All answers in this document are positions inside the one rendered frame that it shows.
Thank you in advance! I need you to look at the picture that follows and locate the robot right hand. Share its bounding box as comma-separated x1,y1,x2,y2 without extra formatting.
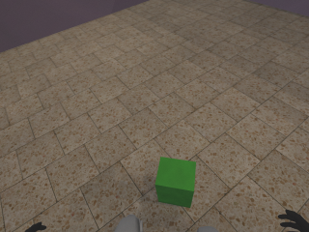
278,209,309,232

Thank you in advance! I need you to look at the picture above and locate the carton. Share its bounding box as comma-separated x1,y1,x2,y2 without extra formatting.
154,157,196,208

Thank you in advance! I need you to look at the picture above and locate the robot left hand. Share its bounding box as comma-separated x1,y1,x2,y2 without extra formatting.
25,221,46,232

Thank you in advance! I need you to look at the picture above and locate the robot left thigh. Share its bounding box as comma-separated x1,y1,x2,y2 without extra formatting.
114,216,143,232

